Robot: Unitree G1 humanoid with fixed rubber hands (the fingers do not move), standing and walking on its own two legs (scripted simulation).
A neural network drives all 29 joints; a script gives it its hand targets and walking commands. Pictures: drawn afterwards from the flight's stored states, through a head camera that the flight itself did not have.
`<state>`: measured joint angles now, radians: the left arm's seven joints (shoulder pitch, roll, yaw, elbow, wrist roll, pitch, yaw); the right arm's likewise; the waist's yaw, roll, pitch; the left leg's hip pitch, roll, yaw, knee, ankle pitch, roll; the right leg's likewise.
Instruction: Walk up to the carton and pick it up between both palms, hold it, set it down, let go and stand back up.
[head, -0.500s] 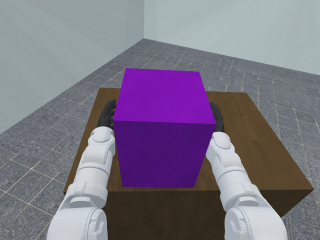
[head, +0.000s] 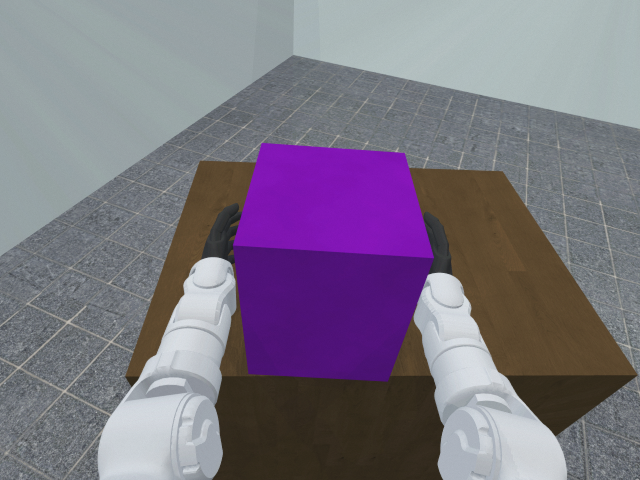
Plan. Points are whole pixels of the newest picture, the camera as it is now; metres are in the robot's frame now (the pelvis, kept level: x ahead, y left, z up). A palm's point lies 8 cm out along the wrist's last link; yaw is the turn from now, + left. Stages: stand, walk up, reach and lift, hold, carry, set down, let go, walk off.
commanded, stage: set down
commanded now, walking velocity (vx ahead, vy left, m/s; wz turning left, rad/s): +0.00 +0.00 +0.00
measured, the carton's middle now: (325, 264) +0.41 +0.00 +0.08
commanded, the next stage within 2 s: none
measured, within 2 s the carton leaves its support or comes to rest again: rests again in 0.76 s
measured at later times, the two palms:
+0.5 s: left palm (227, 276) +0.41 +0.14 +0.04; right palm (427, 287) +0.40 -0.15 +0.05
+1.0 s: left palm (225, 285) +0.41 +0.15 +0.03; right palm (422, 297) +0.39 -0.14 +0.03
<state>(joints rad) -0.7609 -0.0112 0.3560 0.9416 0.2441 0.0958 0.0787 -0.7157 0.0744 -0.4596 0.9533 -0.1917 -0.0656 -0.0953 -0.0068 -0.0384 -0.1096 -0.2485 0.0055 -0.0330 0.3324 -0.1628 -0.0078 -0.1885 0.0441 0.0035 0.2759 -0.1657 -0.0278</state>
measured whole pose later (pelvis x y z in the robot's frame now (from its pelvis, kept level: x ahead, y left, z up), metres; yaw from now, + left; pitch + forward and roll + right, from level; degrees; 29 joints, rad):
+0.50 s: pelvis +0.01 +0.00 +0.00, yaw -1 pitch +12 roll -1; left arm -0.73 -0.01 0.32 1.01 0.23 -0.06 0.09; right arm -0.67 0.09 -0.49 0.96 -0.25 -0.19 -0.09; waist 0.01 -0.03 -0.15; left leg -0.39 0.02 -0.01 0.36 -0.18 -0.01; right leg -0.32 0.05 -0.01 0.28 -0.16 -0.03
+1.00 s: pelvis +0.00 +0.00 -0.01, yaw -2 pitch +15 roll -1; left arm -0.77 0.01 0.35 1.14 0.24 -0.21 0.10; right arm -0.68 0.10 -0.53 0.99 -0.32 -0.28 -0.09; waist 0.02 -0.01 -0.16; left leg -0.48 0.03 0.01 0.37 -0.16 0.00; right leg -0.42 0.05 -0.01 0.30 -0.15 -0.03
